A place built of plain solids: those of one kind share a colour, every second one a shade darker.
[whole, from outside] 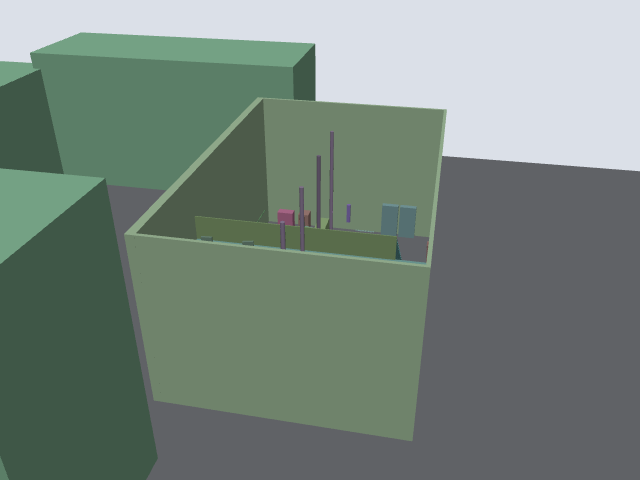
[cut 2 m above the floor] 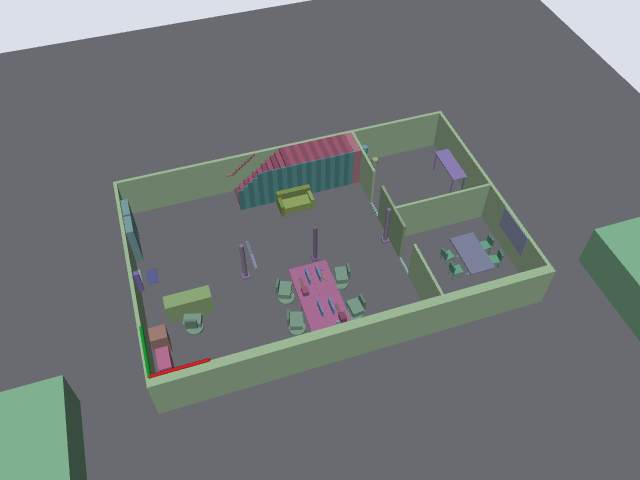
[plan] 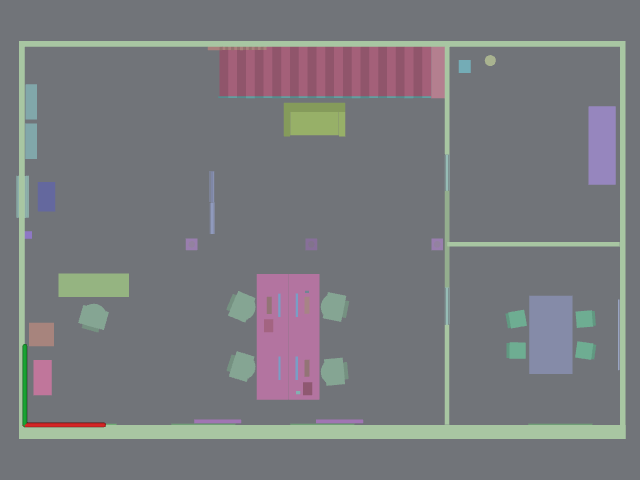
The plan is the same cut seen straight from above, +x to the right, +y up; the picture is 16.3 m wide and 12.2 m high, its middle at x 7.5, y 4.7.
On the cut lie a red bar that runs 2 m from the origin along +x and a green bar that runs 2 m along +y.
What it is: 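An old warehouse or works floor of two storeys fitted out as an office in the 2010s; 15.1 x 9.6 m, the upper floor cut back to a gallery 4.80 m deep at the east end, 4.62 m up; the hall 7.50 m high; one straight stair of 25 risers of 0.185 m along the north wall, 1.17 m clear between its wall rail and its guard; guards 0.97 m over the nosings and 1.06 m on the gallery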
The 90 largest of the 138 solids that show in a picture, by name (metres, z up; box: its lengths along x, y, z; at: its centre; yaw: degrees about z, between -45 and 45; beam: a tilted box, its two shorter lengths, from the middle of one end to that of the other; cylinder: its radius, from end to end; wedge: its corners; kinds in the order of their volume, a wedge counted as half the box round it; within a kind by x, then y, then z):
{
 "ring_works_1": {"box": [6.0, 16.6, 8.59], "at": [-5.75, -7.3, 4.25]},
 "ring_works_2": {"box": [7.56, 6.0, 7.63], "at": [-0.17, -18.1, 3.77]},
 "ring_works_3": {"box": [6.0, 16.6, 10.88], "at": [20.87, -7.3, 5.39]},
 "wall_1": {"box": [0.15, 9.91, 7.55], "at": [-0.07, 4.8, 3.73]},
 "wall_2": {"box": [15.42, 0.36, 7.55], "at": [7.56, -0.18, 3.73]},
 "wall_3": {"box": [15.42, 0.15, 7.55], "at": [7.56, 9.69, 3.73]},
 "wall_4": {"box": [0.12, 2.55, 4.38], "at": [10.73, 1.27, 2.14]},
 "wall_5": {"box": [0.12, 2.46, 4.38], "at": [10.73, 4.72, 2.14]},
 "wall_6": {"box": [0.12, 2.74, 4.38], "at": [10.73, 8.24, 2.14]},
 "wall_7": {"box": [4.39, 0.12, 4.38], "at": [12.93, 4.59, 2.14]},
 "wall_8": {"box": [0.15, 9.91, 7.55], "at": [15.2, 4.8, 3.73]},
 "main_steps_1": {"box": [0.23, 1.26, 0.23], "at": [5.06, 8.98, 0.07]},
 "main_steps_2": {"box": [0.23, 1.26, 0.42], "at": [5.28, 8.98, 0.16]},
 "main_steps_3": {"box": [0.23, 1.26, 0.6], "at": [5.51, 8.98, 0.25]},
 "main_steps_4": {"box": [0.23, 1.26, 0.79], "at": [5.73, 8.98, 0.34]},
 "main_steps_5": {"box": [0.23, 1.26, 0.97], "at": [5.95, 8.98, 0.44]},
 "main_steps_6": {"box": [0.23, 1.26, 1.16], "at": [6.18, 8.98, 0.53]},
 "main_steps_7": {"box": [0.23, 1.26, 1.34], "at": [6.4, 8.98, 0.62]},
 "main_steps_8": {"box": [0.23, 1.26, 1.53], "at": [6.63, 8.98, 0.71]},
 "main_steps_9": {"box": [0.23, 1.26, 1.72], "at": [6.85, 8.98, 0.81]},
 "main_steps_10": {"box": [0.23, 1.26, 1.9], "at": [7.07, 8.98, 0.9]},
 "main_steps_11": {"box": [0.23, 1.26, 2.08], "at": [7.3, 8.98, 0.99]},
 "main_steps_12": {"box": [0.23, 1.26, 2.27], "at": [7.52, 8.98, 1.08]},
 "main_steps_13": {"box": [0.23, 1.26, 2.46], "at": [7.75, 8.98, 1.18]},
 "main_steps_14": {"box": [0.23, 1.26, 2.64], "at": [7.97, 8.98, 1.27]},
 "main_steps_15": {"box": [0.23, 1.26, 2.83], "at": [8.19, 8.98, 1.36]},
 "main_steps_16": {"box": [0.23, 1.26, 3.01], "at": [8.42, 8.98, 1.46]},
 "main_steps_17": {"box": [0.23, 1.26, 3.19], "at": [8.64, 8.98, 1.55]},
 "main_steps_18": {"box": [0.23, 1.26, 3.38], "at": [8.87, 8.98, 1.64]},
 "main_steps_19": {"box": [0.23, 1.26, 3.56], "at": [9.09, 8.98, 1.73]},
 "main_steps_20": {"box": [0.23, 1.26, 3.75], "at": [9.31, 8.98, 1.82]},
 "main_steps_21": {"box": [0.23, 1.26, 3.94], "at": [9.54, 8.98, 1.92]},
 "main_steps_22": {"box": [0.23, 1.26, 4.12], "at": [9.76, 8.98, 2.01]},
 "main_steps_23": {"box": [0.23, 1.26, 4.3], "at": [9.99, 8.98, 2.1]},
 "main_steps_24": {"box": [0.23, 1.26, 4.49], "at": [10.21, 8.98, 2.19]},
 "gallery_level_1": {"box": [4.8, 9.62, 0.3], "at": [12.72, 4.8, 4.47]},
 "main_back_fill_1": {"box": [0.35, 1.3, 4.38], "at": [10.5, 8.96, 2.13]},
 "reception_counter_1": {"box": [1.8, 0.6, 1.1], "at": [1.75, 3.55, 0.5]},
 "shelf_1": {"box": [0.3, 0.9, 1.95], "at": [0.16, 7.21, 0.93]},
 "shelf_2": {"box": [0.3, 0.9, 1.95], "at": [0.16, 8.21, 0.93]},
 "main_guard_1": {"box": [0.23, 0.05, 2.35], "at": [6.4, 8.33, 1.13]},
 "main_guard_2": {"box": [0.23, 0.05, 2.54], "at": [6.62, 8.33, 1.22]},
 "main_guard_3": {"box": [0.23, 0.05, 2.73], "at": [6.85, 8.33, 1.31]},
 "main_guard_4": {"box": [0.23, 0.05, 2.91], "at": [7.07, 8.33, 1.41]},
 "main_guard_5": {"box": [0.23, 0.05, 3.1], "at": [7.3, 8.33, 1.5]},
 "main_guard_6": {"box": [0.23, 0.05, 3.28], "at": [7.52, 8.33, 1.59]},
 "main_guard_7": {"box": [0.23, 0.05, 3.46], "at": [7.75, 8.33, 1.68]},
 "main_guard_8": {"box": [0.23, 0.05, 3.65], "at": [7.97, 8.33, 1.77]},
 "main_guard_9": {"box": [0.23, 0.05, 3.83], "at": [8.19, 8.33, 1.87]},
 "main_guard_10": {"box": [0.23, 0.05, 4.02], "at": [8.42, 8.33, 1.96]},
 "main_guard_11": {"box": [0.23, 0.05, 4.21], "at": [8.64, 8.33, 2.05]},
 "main_guard_12": {"box": [0.23, 0.05, 4.39], "at": [8.87, 8.33, 2.15]},
 "main_guard_13": {"box": [0.23, 0.05, 4.58], "at": [9.09, 8.33, 2.24]},
 "main_guard_14": {"box": [0.23, 0.05, 4.76], "at": [9.31, 8.33, 2.33]},
 "main_guard_15": {"box": [0.23, 0.05, 4.95], "at": [9.54, 8.33, 2.42]},
 "main_guard_16": {"box": [0.23, 0.05, 5.13], "at": [9.76, 8.33, 2.52]},
 "main_guard_17": {"box": [0.23, 0.05, 5.32], "at": [9.98, 8.33, 2.61]},
 "main_guard_18": {"box": [0.23, 0.05, 5.5], "at": [10.21, 8.33, 2.7]},
 "sofa_1": {"box": [0.16, 0.86, 0.65], "at": [6.66, 7.76, 0.28]},
 "sofa_2": {"box": [1.24, 0.65, 0.37], "at": [7.36, 7.68, 0.24]},
 "sofa_3": {"box": [1.56, 0.24, 0.83], "at": [7.36, 8.07, 0.36]},
 "sofa_4": {"box": [0.16, 0.86, 0.65], "at": [8.06, 7.76, 0.28]},
 "task_chair_1": {"box": [0.68, 0.48, 0.26], "at": [1.74, 2.73, 0.58], "yaw": -15.6},
 "task_chair_2": {"cylinder": 0.33, "from": [1.75, 2.75, 0.0], "to": [1.75, 2.75, 0.1]},
 "task_chair_3": {"box": [0.48, 0.68, 0.26], "at": [5.51, 1.48, 0.58], "yaw": -17.4},
 "task_chair_4": {"box": [0.48, 0.68, 0.26], "at": [5.51, 3.0, 0.58], "yaw": -22.7},
 "task_chair_5": {"cylinder": 0.33, "from": [5.53, 1.48, 0.0], "to": [5.53, 1.48, 0.1]},
 "task_chair_6": {"cylinder": 0.33, "from": [5.53, 2.99, 0.0], "to": [5.53, 2.99, 0.1]},
 "task_chair_7": {"cylinder": 0.33, "from": [7.85, 1.35, 0.0], "to": [7.85, 1.35, 0.1]},
 "task_chair_8": {"cylinder": 0.33, "from": [7.85, 3.0, 0.0], "to": [7.85, 3.0, 0.1]},
 "task_chair_9": {"box": [0.48, 0.68, 0.26], "at": [7.87, 1.35, 0.58], "yaw": 5.2},
 "task_chair_10": {"box": [0.48, 0.68, 0.26], "at": [7.87, 3.0, 0.58], "yaw": -11.2},
 "post_1": {"cylinder": 0.09, "from": [4.24, 4.59, 0.0], "to": [4.24, 4.59, 7.5]},
 "post_2": {"cylinder": 0.09, "from": [7.28, 4.59, 0.0], "to": [7.28, 4.59, 7.5]},
 "post_3": {"cylinder": 0.09, "from": [10.48, 4.59, 0.0], "to": [10.48, 4.59, 7.5]},
 "post_4": {"cylinder": 0.09, "from": [13.36, 4.59, 4.62], "to": [13.36, 4.59, 7.51]},
 "gallery_guard_1": {"box": [0.05, 8.36, 1.11], "at": [10.35, 4.18, 5.13]},
 "filing_cabinet_1": {"box": [0.47, 0.9, 1.07], "at": [0.45, 1.2, 0.48]},
 "printer_1": {"box": [0.64, 0.6, 1.09], "at": [0.42, 2.3, 0.49]},
 "desk_1": {"box": [0.8, 1.6, 0.07], "at": [6.29, 1.44, 0.69]},
 "desk_2": {"box": [0.8, 1.6, 0.07], "at": [6.29, 3.04, 0.69]},
 "desk_3": {"box": [0.8, 1.6, 0.07], "at": [7.09, 1.44, 0.69]},
 "desk_4": {"box": [0.8, 1.6, 0.07], "at": [7.09, 3.04, 0.69]},
 "meeting_table_1": {"box": [1.1, 1.99, 0.07], "at": [13.37, 2.29, 0.7]},
 "radiator_1": {"box": [1.2, 0.1, 0.6], "at": [4.9, 0.09, 0.42]},
 "radiator_2": {"box": [1.2, 0.1, 0.6], "at": [8.0, 0.09, 0.42]},
 "water_cooler_1": {"box": [0.31, 0.33, 1.03], "at": [11.18, 9.11, 0.47]},
 "whiteboard_1": {"box": [0.04, 1.8, 1.2], "at": [15.1, 2.29, 1.5]},
 "bar_table_1": {"box": [0.7, 2.0, 0.06], "at": [14.67, 7.1, 1.05]},
 "extinguisher_hold_1": {"box": [0.21, 0.2, 1.1], "at": [0.08, 4.83, 1.09]}
}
